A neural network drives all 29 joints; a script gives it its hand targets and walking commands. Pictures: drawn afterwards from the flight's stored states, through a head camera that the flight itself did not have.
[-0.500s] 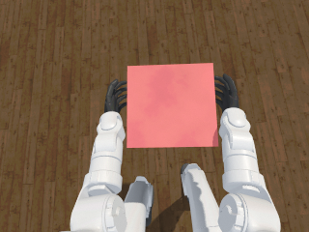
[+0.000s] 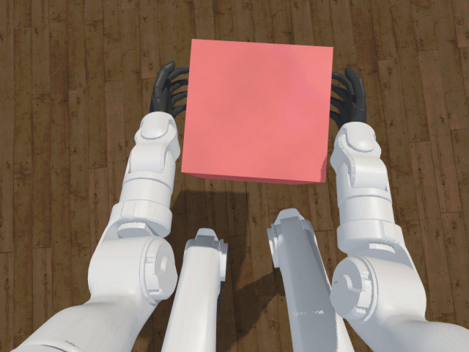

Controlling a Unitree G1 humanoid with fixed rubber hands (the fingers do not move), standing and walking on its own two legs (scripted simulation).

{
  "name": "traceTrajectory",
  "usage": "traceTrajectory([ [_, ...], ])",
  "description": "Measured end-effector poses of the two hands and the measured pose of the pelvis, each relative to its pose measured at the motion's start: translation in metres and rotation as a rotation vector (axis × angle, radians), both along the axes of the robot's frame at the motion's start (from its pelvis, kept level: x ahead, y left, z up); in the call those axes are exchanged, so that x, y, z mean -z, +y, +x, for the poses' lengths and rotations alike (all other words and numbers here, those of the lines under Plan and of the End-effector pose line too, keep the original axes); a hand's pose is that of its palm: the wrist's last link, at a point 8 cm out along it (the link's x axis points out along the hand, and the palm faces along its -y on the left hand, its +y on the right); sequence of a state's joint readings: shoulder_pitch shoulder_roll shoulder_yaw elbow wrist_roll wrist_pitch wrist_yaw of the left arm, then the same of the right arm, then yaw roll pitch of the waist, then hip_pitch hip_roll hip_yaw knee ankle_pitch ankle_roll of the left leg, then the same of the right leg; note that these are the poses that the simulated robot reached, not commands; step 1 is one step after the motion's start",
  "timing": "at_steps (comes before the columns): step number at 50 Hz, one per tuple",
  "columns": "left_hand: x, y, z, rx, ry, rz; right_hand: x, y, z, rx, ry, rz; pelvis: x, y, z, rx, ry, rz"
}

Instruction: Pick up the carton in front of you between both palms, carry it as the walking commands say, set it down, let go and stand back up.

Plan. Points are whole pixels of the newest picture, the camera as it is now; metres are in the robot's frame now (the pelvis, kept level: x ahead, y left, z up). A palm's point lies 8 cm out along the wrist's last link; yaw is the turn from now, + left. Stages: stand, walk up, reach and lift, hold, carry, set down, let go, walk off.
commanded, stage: set down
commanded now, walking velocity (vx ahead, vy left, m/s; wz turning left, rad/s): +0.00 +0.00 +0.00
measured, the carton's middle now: (253, 127) +0.46 -0.06 -0.18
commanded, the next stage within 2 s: none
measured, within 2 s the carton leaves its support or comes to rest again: rests again in 1.32 s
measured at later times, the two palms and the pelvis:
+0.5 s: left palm (192, 119) +0.52 +0.06 -0.25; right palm (331, 134) +0.44 -0.22 -0.25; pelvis -0.02 +0.01 -0.10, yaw +0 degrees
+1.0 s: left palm (195, 123) +0.52 +0.07 -0.30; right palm (326, 137) +0.44 -0.22 -0.29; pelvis -0.02 +0.02 -0.13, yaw +1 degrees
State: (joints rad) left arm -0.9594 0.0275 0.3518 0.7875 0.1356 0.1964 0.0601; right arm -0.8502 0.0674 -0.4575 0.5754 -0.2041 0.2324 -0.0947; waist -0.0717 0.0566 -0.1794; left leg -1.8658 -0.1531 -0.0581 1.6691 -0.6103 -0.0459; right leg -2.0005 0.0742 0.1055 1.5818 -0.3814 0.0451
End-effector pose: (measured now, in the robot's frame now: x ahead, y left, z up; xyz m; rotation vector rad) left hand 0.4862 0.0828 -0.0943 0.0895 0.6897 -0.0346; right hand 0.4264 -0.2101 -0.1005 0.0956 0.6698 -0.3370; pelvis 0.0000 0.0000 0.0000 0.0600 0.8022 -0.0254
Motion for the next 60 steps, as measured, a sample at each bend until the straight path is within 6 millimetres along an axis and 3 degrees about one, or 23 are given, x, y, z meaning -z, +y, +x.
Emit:
traceTrajectory([
  [21, 0.133, -0.015, 0.028, 0.088, 0.039, 0.008, 0.125, -0.011, 0.010, 0.053, 0.046, -0.025, 0.089, 0.014, -0.020, -0.037, 0.023, -0.030],
  [30, 0.185, -0.022, 0.036, 0.122, 0.062, 0.021, 0.175, -0.018, 0.013, 0.058, 0.084, -0.040, 0.119, 0.013, -0.024, -0.065, -0.015, -0.041],
  [38, 0.196, -0.023, 0.040, 0.132, 0.050, 0.017, 0.176, -0.020, 0.022, 0.066, 0.083, -0.045, 0.129, 0.013, -0.020, -0.070, -0.016, -0.063],
  [60, 0.218, -0.015, 0.036, 0.163, 0.101, 0.034, 0.199, -0.016, 0.017, -0.003, 0.147, -0.037, 0.135, 0.020, -0.021, -0.088, -0.034, -0.075],
])
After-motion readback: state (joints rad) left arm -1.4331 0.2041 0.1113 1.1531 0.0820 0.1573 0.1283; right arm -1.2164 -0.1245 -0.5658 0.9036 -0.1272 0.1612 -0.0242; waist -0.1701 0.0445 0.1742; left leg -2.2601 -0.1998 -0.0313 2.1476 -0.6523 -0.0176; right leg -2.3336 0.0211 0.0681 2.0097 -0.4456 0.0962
